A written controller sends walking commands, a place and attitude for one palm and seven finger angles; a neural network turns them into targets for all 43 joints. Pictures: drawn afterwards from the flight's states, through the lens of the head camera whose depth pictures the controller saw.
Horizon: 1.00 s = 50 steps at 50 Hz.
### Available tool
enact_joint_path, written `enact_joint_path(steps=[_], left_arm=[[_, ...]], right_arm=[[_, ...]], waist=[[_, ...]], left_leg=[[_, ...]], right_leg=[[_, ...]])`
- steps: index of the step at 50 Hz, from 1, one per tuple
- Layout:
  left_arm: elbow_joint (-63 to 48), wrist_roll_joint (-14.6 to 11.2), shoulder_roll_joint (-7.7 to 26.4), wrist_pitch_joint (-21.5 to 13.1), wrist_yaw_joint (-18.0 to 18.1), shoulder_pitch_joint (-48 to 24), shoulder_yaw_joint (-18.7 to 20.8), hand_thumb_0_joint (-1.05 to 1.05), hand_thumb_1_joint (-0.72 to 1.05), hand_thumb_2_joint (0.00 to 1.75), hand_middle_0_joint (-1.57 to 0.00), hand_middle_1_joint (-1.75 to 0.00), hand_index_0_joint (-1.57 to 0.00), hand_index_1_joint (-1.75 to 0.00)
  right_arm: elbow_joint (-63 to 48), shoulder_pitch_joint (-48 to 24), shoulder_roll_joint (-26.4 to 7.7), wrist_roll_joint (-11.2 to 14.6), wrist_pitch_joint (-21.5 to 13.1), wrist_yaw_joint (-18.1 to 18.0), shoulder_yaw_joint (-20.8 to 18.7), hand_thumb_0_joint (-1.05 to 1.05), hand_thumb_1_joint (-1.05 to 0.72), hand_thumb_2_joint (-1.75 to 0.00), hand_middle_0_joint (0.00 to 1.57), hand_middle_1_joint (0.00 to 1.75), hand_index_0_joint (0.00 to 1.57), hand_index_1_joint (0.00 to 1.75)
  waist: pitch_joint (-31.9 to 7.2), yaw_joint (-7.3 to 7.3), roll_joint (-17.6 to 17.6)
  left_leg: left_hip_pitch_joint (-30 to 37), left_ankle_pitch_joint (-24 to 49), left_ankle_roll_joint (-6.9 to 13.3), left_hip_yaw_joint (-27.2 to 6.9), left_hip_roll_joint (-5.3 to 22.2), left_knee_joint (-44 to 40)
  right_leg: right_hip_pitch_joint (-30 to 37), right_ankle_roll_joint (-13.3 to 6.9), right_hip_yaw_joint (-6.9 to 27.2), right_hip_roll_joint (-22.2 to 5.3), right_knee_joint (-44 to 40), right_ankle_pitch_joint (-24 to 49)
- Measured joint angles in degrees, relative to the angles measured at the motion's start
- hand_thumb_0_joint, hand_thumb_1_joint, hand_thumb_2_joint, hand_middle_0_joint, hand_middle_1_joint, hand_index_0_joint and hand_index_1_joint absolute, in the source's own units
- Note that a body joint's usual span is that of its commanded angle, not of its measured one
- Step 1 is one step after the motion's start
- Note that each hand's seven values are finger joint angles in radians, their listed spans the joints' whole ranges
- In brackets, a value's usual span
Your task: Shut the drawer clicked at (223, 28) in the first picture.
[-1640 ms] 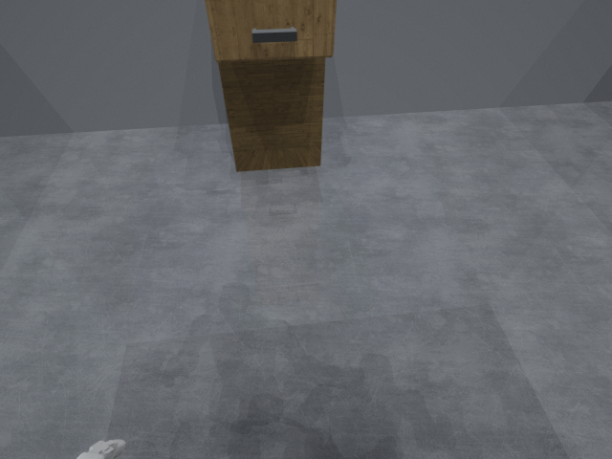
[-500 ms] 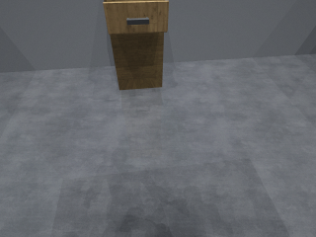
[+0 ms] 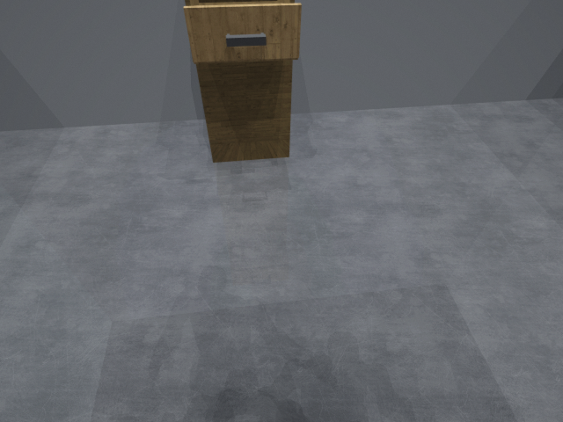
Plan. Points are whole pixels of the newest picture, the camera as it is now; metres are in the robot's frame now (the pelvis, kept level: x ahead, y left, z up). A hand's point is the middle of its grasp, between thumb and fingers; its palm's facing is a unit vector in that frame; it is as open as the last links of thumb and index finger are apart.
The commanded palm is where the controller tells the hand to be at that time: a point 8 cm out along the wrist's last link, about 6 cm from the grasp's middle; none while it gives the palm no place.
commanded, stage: walk to a spot facing it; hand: left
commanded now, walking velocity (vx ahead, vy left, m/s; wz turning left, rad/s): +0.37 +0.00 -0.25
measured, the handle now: (245, 37) +1.29 +0.20 +0.02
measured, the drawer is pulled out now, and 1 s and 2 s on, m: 0.29 0.29 0.29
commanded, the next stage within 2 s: turn to face it in 1.52 s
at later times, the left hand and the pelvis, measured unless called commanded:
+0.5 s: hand (189, 387) +0.22 +0.18 -0.19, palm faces -0.15 -0.98 -0.17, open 7.3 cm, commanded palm none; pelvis +0.15 +0.01 -0.02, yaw -8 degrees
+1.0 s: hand (223, 311) +0.37 +0.15 -0.19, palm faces -0.06 -0.99 -0.11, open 7.3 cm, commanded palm none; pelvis +0.36 -0.02 -0.01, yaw -8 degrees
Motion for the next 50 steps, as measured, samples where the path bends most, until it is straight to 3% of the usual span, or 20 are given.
enact_joint_path(steps=[9,12,16,19,21,23,27,29,30,33,36,39,42,46,50], left_arm=[[-0.2,0.3,-5.8,-0.3,-1.2,9.2,0.9,0.00,0.90,0.90,-0.20,-0.30,-0.20,-0.30],[0.8,0.2,-7.3,-0.6,-1.0,12.3,1.5,0.00,0.90,0.90,-0.21,-0.30,-0.20,-0.30],[2.9,0.3,-8.8,0.3,-1.0,13.2,1.8,0.01,0.90,0.90,-0.21,-0.30,-0.20,-0.30],[2.1,0.5,-8.8,0.7,-1.4,10.5,2.5,0.01,0.90,0.90,-0.21,-0.30,-0.20,-0.30],[0.6,0.5,-8.6,0.8,-1.9,7.8,2.8,0.01,0.90,0.90,-0.20,-0.30,-0.20,-0.30],[-0.9,0.6,-7.9,0.9,-1.7,4.8,3.1,0.02,0.92,0.90,-0.20,-0.30,-0.20,-0.30],[-4.0,0.3,-6.5,-0.6,-1.9,-0.4,3.6,0.02,0.93,0.90,-0.20,-0.30,-0.20,-0.30],[-5.3,0.6,-5.7,-2.1,-1.8,-1.4,3.8,0.02,0.93,0.90,-0.20,-0.30,-0.20,-0.30],[-5.7,0.7,-5.4,-3.1,-1.5,-1.7,4.0,0.01,0.93,0.90,-0.20,-0.30,-0.20,-0.30],[-5.9,0.1,-5.4,-4.1,-0.7,-1.7,4.1,0.01,0.92,0.90,-0.20,-0.30,-0.20,-0.30],[-4.4,0.2,-6.4,-3.6,0.1,-0.1,3.6,0.00,0.91,0.90,-0.20,-0.30,-0.20,-0.30],[-2.5,0.6,-8.0,-3.4,0.4,2.4,3.0,0.00,0.91,0.90,-0.20,-0.30,-0.20,-0.30],[-1.0,0.6,-8.6,-3.4,0.2,4.9,2.9,0.01,0.93,0.90,-0.20,-0.30,-0.20,-0.30],[-0.3,0.7,-9.0,-3.8,-0.4,7.9,2.7,0.01,0.92,0.90,-0.20,-0.30,-0.20,-0.30],[0.2,0.8,-8.9,-3.7,-0.5,10.9,2.9,0.01,0.91,0.90,-0.21,-0.30,-0.20,-0.30]], right_arm=[[-0.4,7.5,4.5,-0.3,-0.3,0.4,-0.5,0.01,-0.91,-0.90,0.20,0.30,0.20,0.30],[0.2,9.4,6.5,-0.1,-1.2,0.2,-0.7,0.01,-0.91,-0.90,0.20,0.30,0.20,0.30],[-0.2,13.0,8.7,-0.5,-4.3,-1.0,-1.0,0.00,-0.91,-0.90,0.20,0.30,0.20,0.30],[1.0,16.9,10.5,-0.6,-4.9,-1.6,-0.9,0.00,-0.91,-0.90,0.20,0.30,0.20,0.30],[2.5,19.3,11.5,-0.5,-4.8,-1.8,-0.8,0.00,-0.91,-0.90,0.20,0.30,0.20,0.30],[4.0,21.3,12.3,-0.5,-4.6,-1.9,-0.6,0.00,-0.91,-0.90,0.20,0.30,0.20,0.30],[6.7,23.7,12.8,-0.3,-3.9,-1.7,-0.7,0.00,-0.91,-0.90,0.20,0.30,0.20,0.30],[7.9,24.7,12.8,0.0,-3.3,-1.5,-1.0,0.01,-0.91,-0.90,0.20,0.30,0.20,0.30],[8.2,24.8,12.9,0.3,-2.9,-1.2,-1.1,0.01,-0.91,-0.90,0.20,0.30,0.21,0.30],[7.0,21.0,12.2,0.7,-1.5,-0.7,-2.0,0.01,-0.91,-0.90,0.20,0.30,0.20,0.30],[3.4,15.5,10.9,-0.1,-1.2,-0.5,-2.7,0.01,-0.91,-0.90,0.20,0.30,0.20,0.30],[-0.7,10.5,10.1,-0.5,-1.3,-0.3,-3.2,0.01,-0.91,-0.90,0.20,0.30,0.20,0.30],[-3.6,6.8,9.8,-0.7,-1.4,0.0,-3.6,0.01,-0.92,-0.90,0.20,0.30,0.20,0.30],[-5.4,3.8,8.7,-0.5,-1.6,1.0,-4.0,0.01,-0.94,-0.90,0.20,0.30,0.20,0.30],[-6.5,2.1,8.5,-0.5,-2.2,1.6,-3.8,0.01,-0.93,-0.90,0.20,0.30,0.20,0.30]], waist=[[-1.9,0.35,1.0],[-1.7,0.54,-0.9],[-0.3,-1.06,-1.6],[1.0,-1.84,-1.6],[1.9,-1.76,-1.5],[3.1,-1.78,-1.0],[5.5,-2.17,0.5],[5.8,-1.81,0.4],[5.7,-1.45,0.1],[5.9,-1.75,0.3],[4.4,-2.52,0.3],[2.2,-3.00,0.5],[0.3,-2.57,0.5],[-0.7,-0.66,0.0],[-0.5,1.22,-0.9]], left_leg=[[-2.7,-9.3,0.8,0.9,2.0,11.1],[-1.0,-11.7,0.6,2.7,1.2,11.4],[4.1,-12.9,1.9,5.5,1.0,8.1],[8.5,-12.2,1.5,6.4,1.1,3.2],[11.5,-11.5,1.1,7.1,1.1,-0.5],[14.4,-11.1,0.7,7.7,1.3,-3.8],[18.7,-13.5,-0.7,9.0,2.6,-4.8],[17.5,-16.7,-0.7,9.4,3.7,3.5],[14.1,-16.9,0.0,9.0,4.5,12.9],[-1.3,-13.5,1.9,2.8,4.6,43.9],[-13.4,-8.3,2.0,1.7,5.8,51.5],[-20.9,-5.3,0.9,2.4,7.6,45.9],[-23.7,-1.9,-0.2,3.2,8.5,36.3],[-22.5,0.8,-0.5,4.4,8.2,24.4],[-17.2,0.3,0.1,5.9,6.6,15.6]], right_leg=[[-1.2,-0.4,1.0,2.0,6.7,-6.7],[-1.1,-0.1,2.6,1.3,9.1,-9.4],[-9.8,-1.9,-0.7,0.4,31.0,-12.8],[-17.0,-1.8,-4.2,-1.5,39.2,-10.6],[-20.8,-1.7,-5.8,-2.9,37.7,-6.9],[-22.6,-1.9,-7.5,-3.7,30.8,-3.2],[-21.3,-4.0,-9.9,-2.2,18.2,0.3],[-17.3,-5.4,-10.7,-1.1,12.9,2.1],[-16.7,-5.6,-10.8,-1.1,13.1,4.0],[-15.2,-5.7,-11.5,-0.3,16.2,-0.4],[-11.1,-5.0,-11.5,0.6,11.7,-0.6],[-7.1,-4.7,-11.1,1.3,6.8,-0.1],[-3.3,-4.2,-10.8,1.6,2.9,-0.2],[1.2,-2.9,-10.8,1.5,0.3,-2.0],[4.5,-1.1,-10.8,0.7,1.4,-5.9]])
